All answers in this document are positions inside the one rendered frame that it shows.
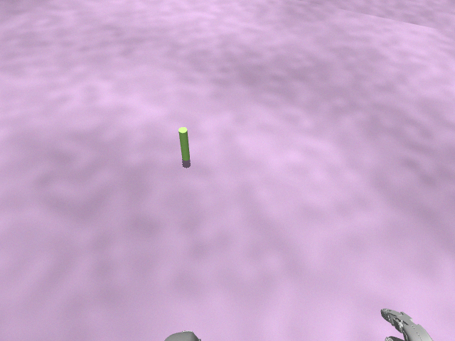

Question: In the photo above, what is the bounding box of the right robot hand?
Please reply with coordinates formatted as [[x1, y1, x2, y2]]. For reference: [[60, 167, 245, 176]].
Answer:
[[381, 308, 433, 341]]

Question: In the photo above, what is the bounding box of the can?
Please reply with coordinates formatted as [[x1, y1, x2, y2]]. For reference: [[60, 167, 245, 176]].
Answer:
[[178, 127, 190, 161]]

